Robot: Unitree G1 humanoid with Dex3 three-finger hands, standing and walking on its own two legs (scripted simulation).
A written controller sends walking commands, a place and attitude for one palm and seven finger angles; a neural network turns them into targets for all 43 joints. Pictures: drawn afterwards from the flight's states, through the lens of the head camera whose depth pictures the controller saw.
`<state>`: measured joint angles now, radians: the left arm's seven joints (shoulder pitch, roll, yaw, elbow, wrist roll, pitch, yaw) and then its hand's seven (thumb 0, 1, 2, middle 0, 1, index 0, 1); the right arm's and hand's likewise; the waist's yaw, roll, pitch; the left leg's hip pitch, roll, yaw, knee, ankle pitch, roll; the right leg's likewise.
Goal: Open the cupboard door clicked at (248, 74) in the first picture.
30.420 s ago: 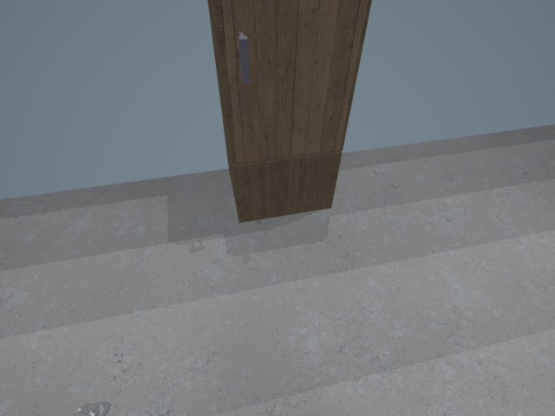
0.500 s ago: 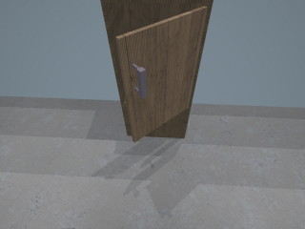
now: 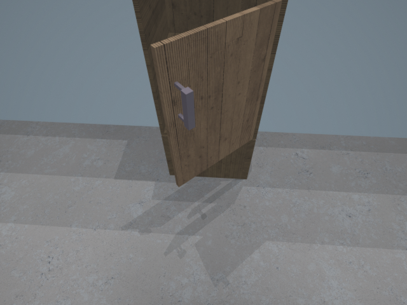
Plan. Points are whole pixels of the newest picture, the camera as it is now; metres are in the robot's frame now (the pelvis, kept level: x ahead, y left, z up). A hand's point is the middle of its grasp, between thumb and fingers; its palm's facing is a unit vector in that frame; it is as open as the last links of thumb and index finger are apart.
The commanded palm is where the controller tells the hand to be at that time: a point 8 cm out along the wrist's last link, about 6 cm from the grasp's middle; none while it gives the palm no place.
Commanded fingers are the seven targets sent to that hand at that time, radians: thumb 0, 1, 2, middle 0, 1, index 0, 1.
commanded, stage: look to check the result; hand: left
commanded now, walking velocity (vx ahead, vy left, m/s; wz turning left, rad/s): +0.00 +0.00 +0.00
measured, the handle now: (184, 105) +0.59 +0.09 +0.03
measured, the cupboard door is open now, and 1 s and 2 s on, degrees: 42 42 42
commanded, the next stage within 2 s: walk to a spot facing it in 0.10 s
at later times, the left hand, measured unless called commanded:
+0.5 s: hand out of the picture +0.08 +0.21 -0.17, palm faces -0.09 -0.96 -0.28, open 7.4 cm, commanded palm none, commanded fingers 0.00 0.90 0.90 -0.20 -0.30 -0.20 -0.30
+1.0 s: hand out of the picture +0.08 +0.17 -0.17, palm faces -0.29 -0.92 -0.28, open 7.4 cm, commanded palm none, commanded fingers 0.00 0.90 0.90 -0.20 -0.30 -0.20 -0.30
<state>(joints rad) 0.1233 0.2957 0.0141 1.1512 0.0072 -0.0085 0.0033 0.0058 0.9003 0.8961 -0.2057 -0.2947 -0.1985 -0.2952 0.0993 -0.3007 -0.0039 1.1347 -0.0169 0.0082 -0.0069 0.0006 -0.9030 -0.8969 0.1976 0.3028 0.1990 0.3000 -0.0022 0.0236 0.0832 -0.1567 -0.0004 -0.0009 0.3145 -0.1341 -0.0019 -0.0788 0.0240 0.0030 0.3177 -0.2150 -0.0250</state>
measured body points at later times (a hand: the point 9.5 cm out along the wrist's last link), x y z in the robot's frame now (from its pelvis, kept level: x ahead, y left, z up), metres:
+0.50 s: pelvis +0.00 -0.01 -0.01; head +0.03 -0.02 +0.44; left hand +0.08 +0.26 -0.15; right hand +0.05 -0.27 -0.16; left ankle +0.02 +0.12 -0.75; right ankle -0.03 -0.10 -0.75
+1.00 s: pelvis -0.01 -0.02 +0.00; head +0.05 -0.05 +0.44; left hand +0.10 +0.21 -0.14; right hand +0.03 -0.29 -0.15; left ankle +0.03 +0.14 -0.69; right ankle -0.03 -0.09 -0.75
